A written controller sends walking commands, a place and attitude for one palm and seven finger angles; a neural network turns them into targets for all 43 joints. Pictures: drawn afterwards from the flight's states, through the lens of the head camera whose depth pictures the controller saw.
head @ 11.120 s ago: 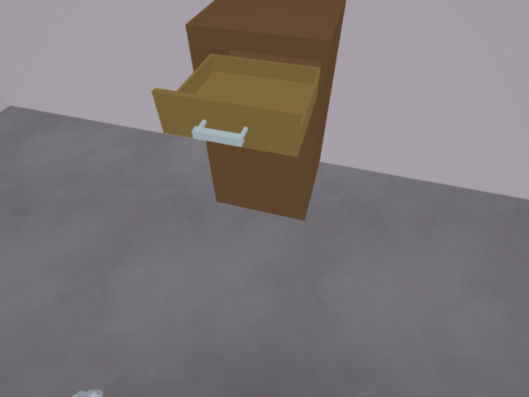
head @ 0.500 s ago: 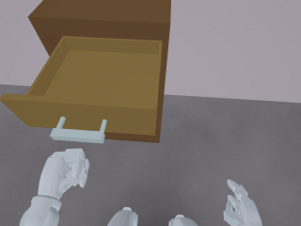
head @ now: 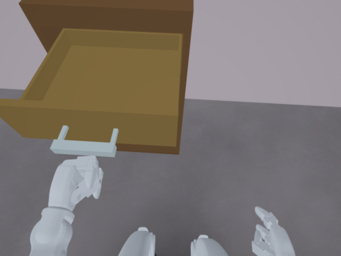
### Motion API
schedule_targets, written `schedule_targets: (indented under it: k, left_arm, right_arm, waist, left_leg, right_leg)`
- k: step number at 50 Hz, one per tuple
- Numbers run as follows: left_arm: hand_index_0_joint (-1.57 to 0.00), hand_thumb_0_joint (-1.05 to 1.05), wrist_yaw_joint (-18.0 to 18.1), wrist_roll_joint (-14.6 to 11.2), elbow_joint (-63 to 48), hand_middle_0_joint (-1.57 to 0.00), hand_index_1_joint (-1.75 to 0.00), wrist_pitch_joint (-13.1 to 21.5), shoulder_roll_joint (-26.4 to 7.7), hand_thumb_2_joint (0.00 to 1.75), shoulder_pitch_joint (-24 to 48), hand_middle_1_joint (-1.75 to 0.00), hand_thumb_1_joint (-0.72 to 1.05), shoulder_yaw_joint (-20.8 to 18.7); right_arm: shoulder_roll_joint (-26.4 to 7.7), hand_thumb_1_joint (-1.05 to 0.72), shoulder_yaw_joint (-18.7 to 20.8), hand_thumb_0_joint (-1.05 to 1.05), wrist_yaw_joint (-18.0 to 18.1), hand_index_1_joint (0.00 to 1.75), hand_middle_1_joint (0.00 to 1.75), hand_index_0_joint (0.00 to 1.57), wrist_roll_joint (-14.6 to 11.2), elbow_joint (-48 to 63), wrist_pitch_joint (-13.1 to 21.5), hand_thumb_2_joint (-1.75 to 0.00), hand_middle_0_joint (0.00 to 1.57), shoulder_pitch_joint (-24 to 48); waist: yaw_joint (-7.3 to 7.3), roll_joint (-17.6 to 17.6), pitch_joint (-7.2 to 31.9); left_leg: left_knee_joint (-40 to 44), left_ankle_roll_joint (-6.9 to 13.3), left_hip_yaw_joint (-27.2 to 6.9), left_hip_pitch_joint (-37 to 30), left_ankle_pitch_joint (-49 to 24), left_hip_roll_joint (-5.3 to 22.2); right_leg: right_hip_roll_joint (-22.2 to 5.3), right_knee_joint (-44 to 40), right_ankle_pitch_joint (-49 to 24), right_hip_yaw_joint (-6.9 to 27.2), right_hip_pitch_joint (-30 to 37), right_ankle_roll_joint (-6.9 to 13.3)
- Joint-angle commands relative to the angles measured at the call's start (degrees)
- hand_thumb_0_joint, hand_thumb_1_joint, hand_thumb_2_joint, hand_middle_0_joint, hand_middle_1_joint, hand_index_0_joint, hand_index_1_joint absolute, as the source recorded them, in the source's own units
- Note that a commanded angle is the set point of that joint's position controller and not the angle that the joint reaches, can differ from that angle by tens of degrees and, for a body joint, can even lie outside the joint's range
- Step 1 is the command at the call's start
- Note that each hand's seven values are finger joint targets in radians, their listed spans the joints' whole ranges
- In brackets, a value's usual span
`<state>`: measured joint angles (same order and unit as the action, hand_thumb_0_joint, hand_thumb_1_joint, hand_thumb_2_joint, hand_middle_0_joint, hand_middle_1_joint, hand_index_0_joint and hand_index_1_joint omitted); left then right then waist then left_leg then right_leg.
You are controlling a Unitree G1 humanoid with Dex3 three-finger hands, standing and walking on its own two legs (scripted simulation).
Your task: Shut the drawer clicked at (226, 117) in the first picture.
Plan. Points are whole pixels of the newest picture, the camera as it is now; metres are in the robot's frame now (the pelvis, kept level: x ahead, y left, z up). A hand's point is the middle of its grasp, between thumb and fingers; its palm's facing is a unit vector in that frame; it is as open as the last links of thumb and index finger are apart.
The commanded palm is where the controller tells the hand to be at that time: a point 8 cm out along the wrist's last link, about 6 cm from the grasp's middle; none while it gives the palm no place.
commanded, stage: bring the fist close to the handle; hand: left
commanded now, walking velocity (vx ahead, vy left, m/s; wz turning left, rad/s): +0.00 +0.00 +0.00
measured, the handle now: (87, 139) +0.37 +0.21 +0.04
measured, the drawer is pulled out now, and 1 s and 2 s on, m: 0.29 0.24 0.11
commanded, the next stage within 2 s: push the drawer shut in 0.12 s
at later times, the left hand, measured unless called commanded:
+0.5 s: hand (101, 174) +0.29 +0.16 +0.04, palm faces -0.06 -1.00 -0.06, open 3.2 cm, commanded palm +0.28 +0.22 +0.04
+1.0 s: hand (103, 153) +0.34 +0.17 +0.04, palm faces -0.05 -1.00 -0.06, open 3.0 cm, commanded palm +0.33 +0.22 +0.04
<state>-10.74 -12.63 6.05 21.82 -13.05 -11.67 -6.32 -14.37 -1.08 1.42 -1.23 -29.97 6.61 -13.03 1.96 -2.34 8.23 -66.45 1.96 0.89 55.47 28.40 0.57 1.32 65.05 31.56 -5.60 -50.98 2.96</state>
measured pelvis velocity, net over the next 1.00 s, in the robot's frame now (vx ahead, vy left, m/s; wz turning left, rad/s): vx -0.01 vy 0.00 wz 0.00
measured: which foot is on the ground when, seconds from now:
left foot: down 0.00-1.00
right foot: down 0.00-1.00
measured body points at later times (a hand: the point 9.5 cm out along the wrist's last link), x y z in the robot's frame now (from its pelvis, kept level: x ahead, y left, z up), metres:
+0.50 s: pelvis +0.00 +0.00 +0.00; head +0.09 +0.00 +0.44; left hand +0.28 +0.22 +0.04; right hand +0.18 -0.24 -0.09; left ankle +0.03 +0.10 -0.65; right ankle +0.00 -0.09 -0.65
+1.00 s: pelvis -0.01 +0.00 +0.00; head +0.07 +0.01 +0.44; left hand +0.33 +0.22 +0.04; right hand +0.13 -0.25 -0.10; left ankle +0.03 +0.10 -0.65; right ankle +0.00 -0.09 -0.65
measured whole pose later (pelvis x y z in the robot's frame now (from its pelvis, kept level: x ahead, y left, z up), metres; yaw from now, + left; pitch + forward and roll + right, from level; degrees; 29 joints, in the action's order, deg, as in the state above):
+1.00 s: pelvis -0.01 +0.00 +0.00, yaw +0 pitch +18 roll -2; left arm -10.5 -11.2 25.1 21.7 -15.2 10.3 -8.0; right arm -15.1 -1.5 2.1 -1.6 -34.0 5.0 -13.1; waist 2.7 -2.1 7.6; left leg -66.8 2.0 0.2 57.4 27.0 0.6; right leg 1.4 65.0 30.2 -6.3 -52.6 3.0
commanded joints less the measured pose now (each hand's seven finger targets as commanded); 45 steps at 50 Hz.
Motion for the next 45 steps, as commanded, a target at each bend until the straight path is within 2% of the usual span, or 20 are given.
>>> schedule_targets:
  k: [1, 5, 9, 11, 14, 16, 19, 22, 23, 24, 26, 29, 30, 34, 37, 38, 39, 40, 41, 45]
  left_arm:
    - [-1.40, 0.00, -0.07, -0.86, -12.07, -1.40, -1.60, 4.54, -6.57, 0.90, 4.46, -1.60, 0.90, -3.54]
    - [-1.40, 0.00, -0.32, -1.01, -12.97, -1.40, -1.60, 5.02, -6.42, 0.90, 3.36, -1.60, 0.90, -3.43]
    - [-1.40, 0.00, -0.22, -0.91, -12.71, -1.40, -1.60, 4.59, -6.47, 0.90, 2.23, -1.60, 0.90, -3.15]
    - [-1.40, 0.00, -0.17, -0.77, -13.99, -1.40, -1.60, 4.88, -5.89, 0.90, 1.29, -1.60, 0.90, -2.59]
    - [-1.40, 0.00, 0.51, -0.14, -13.16, -1.40, -1.60, 4.90, -5.92, 0.90, 7.69, -1.60, 0.90, -1.53]
    - [-1.40, 0.00, 0.57, 0.20, -11.87, -1.40, -1.60, 5.03, -6.53, 0.90, 10.72, -1.60, 0.90, -2.33]
    - [-1.40, 0.00, 0.53, -0.08, -11.69, -1.40, -1.60, 4.58, -7.07, 0.90, 9.80, -1.60, 0.90, -3.10]
    - [-1.40, 0.00, 0.39, 0.00, -10.18, -1.40, -1.60, 3.38, -6.75, 0.90, 13.47, -1.60, 0.90, -2.46]
    - [-1.40, 0.00, 0.55, 0.04, -9.09, -1.40, -1.60, 3.02, -7.16, 0.90, 13.68, -1.60, 0.90, -3.20]
    - [-1.40, 0.00, 0.56, 0.18, -7.81, -1.40, -1.60, 2.57, -7.19, 0.90, 13.62, -1.60, 0.90, -3.08]
    - [-1.40, 0.00, 0.71, 0.34, -8.06, -1.40, -1.60, 2.85, -5.90, 0.90, 17.18, -1.60, 0.90, -1.59]
    - [-1.40, 0.00, 1.22, 0.35, -6.46, -1.40, -1.60, 3.40, -6.99, 0.90, 22.66, -1.60, 0.90, -2.04]
    - [-1.40, 0.00, 1.31, 0.38, -5.79, -1.40, -1.60, 3.70, -7.83, 0.90, 23.12, -1.60, 0.90, -3.29]
    - [-1.40, 0.00, 0.61, 0.07, -2.63, -1.40, -1.60, 4.10, -9.39, 0.90, 27.25, -1.60, 0.90, -4.59]
    - [-1.40, 0.00, 0.02, -0.49, -0.53, -1.40, -1.60, 4.08, -10.06, 0.90, 30.76, -1.60, 0.90, -5.59]
    - [-1.40, 0.00, -0.23, -0.56, 0.89, -1.40, -1.60, 3.85, -8.96, 0.90, 31.84, -1.60, 0.90, -4.54]
    - [-1.40, 0.00, 0.05, -0.61, 2.09, -1.40, -1.60, 3.82, -10.64, 0.90, 33.04, -1.60, 0.90, -6.10]
    - [-1.40, 0.00, -0.10, -0.59, 2.36, -1.40, -1.60, 3.96, -9.67, 0.90, 35.02, -1.60, 0.90, -5.06]
    - [-1.40, 0.00, -0.02, -0.59, 1.81, -1.40, -1.60, 4.16, -10.22, 0.90, 35.96, -1.60, 0.90, -5.48]
    - [-1.40, 0.00, 0.59, -0.02, 4.23, -1.40, -1.60, 3.81, -8.92, 0.90, 38.07, -1.60, 0.90, -3.90]
  right_arm:
    - [-7.64, -0.90, 3.21, 0.00, 0.84, 0.30, 0.30, 0.20, 0.02, 8.66, 2.73, -0.90, 0.20, 1.77]
    - [-7.39, -0.90, 3.23, 0.00, 0.72, 0.30, 0.30, 0.20, 0.01, 8.59, 2.74, -0.90, 0.20, 1.61]
    - [-7.51, -0.90, 3.24, 0.00, 0.65, 0.30, 0.30, 0.20, -0.07, 8.79, 2.33, -0.90, 0.20, 1.65]
    - [-7.31, -0.90, 3.37, 0.00, 0.53, 0.30, 0.30, 0.20, -0.04, 8.95, 2.34, -0.90, 0.20, 1.83]
    - [-7.72, -0.90, 3.10, 0.00, 0.82, 0.30, 0.30, 0.20, 0.16, 8.32, 2.20, -0.90, 0.20, 1.65]
    - [-7.85, -0.90, 3.16, 0.00, 1.04, 0.30, 0.30, 0.20, 0.22, 7.71, 2.12, -0.90, 0.20, 1.60]
    - [-7.88, -0.90, 3.18, 0.00, 0.96, 0.30, 0.30, 0.20, 0.22, 8.10, 2.06, -0.90, 0.20, 1.43]
    - [-7.85, -0.90, 2.93, 0.00, 0.85, 0.30, 0.30, 0.20, 0.06, 7.77, 1.47, -0.90, 0.20, 1.54]
    - [-7.83, -0.90, 2.96, 0.00, 0.89, 0.30, 0.30, 0.20, 0.07, 7.55, 1.35, -0.90, 0.20, 1.35]
    - [-8.04, -0.90, 2.91, 0.00, 0.92, 0.30, 0.30, 0.20, 0.07, 7.71, 1.19, -0.90, 0.20, 1.26]
    - [-7.76, -0.90, 2.84, 0.00, 0.92, 0.30, 0.30, 0.20, 0.00, 7.18, 1.12, -0.90, 0.20, 1.30]
    - [-8.15, -0.90, 2.77, 0.00, 1.20, 0.30, 0.30, 0.20, 0.06, 6.09, 1.18, -0.90, 0.20, 1.14]
    - [-8.16, -0.90, 2.87, 0.00, 1.24, 0.30, 0.30, 0.20, 0.09, 5.86, 1.13, -0.90, 0.20, 1.12]
    - [-8.30, -0.90, 2.71, 0.00, 1.46, 0.30, 0.30, 0.20, 0.00, 4.84, 1.09, -0.90, 0.20, 1.17]
    - [-8.18, -0.90, 2.53, 0.00, 1.59, 0.30, 0.30, 0.20, -0.25, 4.25, 1.01, -0.90, 0.20, 1.36]
    - [-8.05, -0.90, 2.40, 0.00, 1.58, 0.30, 0.30, 0.20, -0.36, 4.16, 1.01, -0.90, 0.20, 1.39]
    - [-8.45, -0.90, 2.48, 0.00, 1.71, 0.30, 0.30, 0.20, -0.36, 3.82, 0.91, -0.90, 0.20, 0.97]
    - [-8.24, -0.90, 2.48, 0.00, 1.73, 0.30, 0.30, 0.20, -0.41, 3.75, 0.99, -0.90, 0.20, 1.17]
    - [-8.34, -0.90, 2.49, 0.00, 1.68, 0.30, 0.30, 0.20, -0.40, 3.61, 1.05, -0.90, 0.20, 0.96]
    - [-8.57, -0.90, 2.54, 0.00, 1.36, 0.30, 0.30, 0.20, -0.43, 3.36, 0.99, -0.90, 0.20, 0.19]
  waist:
    - [0.00, 0.60, 16.16]
    - [-0.16, -0.23, 17.26]
    - [0.39, 0.38, 15.31]
    - [0.04, -0.91, 16.04]
    - [1.89, 0.30, 13.98]
    - [1.78, -0.01, 14.66]
    - [0.47, -1.18, 18.14]
    - [1.04, -0.87, 17.34]
    - [0.68, -0.33, 17.79]
    - [1.07, 0.64, 16.89]
    - [1.54, -0.93, 16.92]
    - [2.74, 1.46, 16.05]
    - [2.15, 0.87, 16.81]
    - [2.44, 1.41, 17.34]
    - [2.17, -0.88, 17.57]
    - [2.46, -0.98, 16.76]
    - [2.61, 0.91, 16.94]
    - [2.92, 0.34, 17.43]
    - [2.33, -1.92, 18.48]
    - [2.80, -2.22, 18.64]
  left_leg:
    - [8.52, -0.07, -3.61, -12.39, -12.56, -0.03]
    - [8.07, -0.07, -3.43, -13.09, -14.96, -0.10]
    - [8.09, -0.03, -3.64, -12.39, -14.79, -0.04]
    - [8.18, -0.18, -3.63, -13.53, -14.84, 0.01]
    - [7.23, 0.08, -4.07, -11.89, -12.92, 0.12]
    - [7.10, -0.11, -4.17, -11.88, -12.03, 0.09]
    - [7.47, -0.18, -4.24, -13.87, -14.91, 0.01]
    - [7.88, -0.17, -3.98, -13.44, -13.99, -0.11]
    - [7.91, -0.19, -3.96, -13.50, -14.34, -0.06]
    - [7.71, -0.02, -3.94, -12.77, -14.36, -0.04]
    - [7.72, -0.15, -4.01, -13.88, -14.21, -0.02]
    - [7.29, 0.15, -4.27, -12.17, -11.24, 0.04]
    - [7.34, 0.04, -4.08, -12.07, -11.06, 0.02]
    - [6.73, 0.22, -3.63, -10.44, -10.30, -0.10]
    - [7.19, -0.03, -3.46, -10.71, -9.60, -0.15]
    - [7.46, -0.05, -3.54, -10.76, -8.74, -0.25]
    - [7.25, 0.13, -3.77, -10.05, -8.80, -0.06]
    - [7.14, 0.16, -3.50, -10.39, -8.61, -0.12]
    - [7.56, -0.06, -3.70, -11.45, -8.88, -0.12]
    - [8.67, -0.21, -4.40, -13.97, -8.76, 0.05]
  right_leg:
    - [-0.49, -9.90, -14.02, 4.10, 8.04, -1.53]
    - [-0.55, -9.35, -16.87, 4.15, 8.88, -1.50]
    - [-0.38, -9.47, -16.71, 3.86, 8.12, -1.51]
    - [-0.45, -9.29, -16.48, 3.78, 7.64, -1.48]
    - [-0.26, -9.07, -14.52, 3.74, 4.98, -1.61]
    - [-0.30, -8.94, -13.40, 3.85, 4.60, -1.48]
    - [-0.30, -8.55, -15.78, 3.79, 6.58, -1.22]
    - [-0.44, -9.34, -15.60, 3.95, 7.02, -1.44]
    - [-0.39, -9.37, -16.03, 4.13, 7.60, -1.41]
    - [-0.28, -9.46, -16.10, 4.12, 7.33, -1.48]
    - [-0.44, -9.46, -15.87, 4.07, 6.37, -1.46]
    - [-0.38, -10.21, -12.72, 4.46, 5.29, -1.66]
    - [-0.42, -10.16, -12.45, 4.67, 5.80, -1.62]
    - [-0.52, -10.64, -11.70, 5.66, 6.84, -1.71]
    - [-0.69, -11.08, -10.75, 6.03, 6.94, -1.59]
    - [-0.62, -11.50, -9.70, 6.03, 6.53, -1.61]
    - [-0.45, -11.46, -9.45, 6.10, 6.58, -1.67]
    - [-0.58, -11.64, -9.50, 6.54, 6.40, -1.82]
    - [-0.64, -11.39, -9.57, 6.27, 6.54, -1.57]
    - [-0.35, -11.26, -9.38, 5.06, 4.41, -1.53]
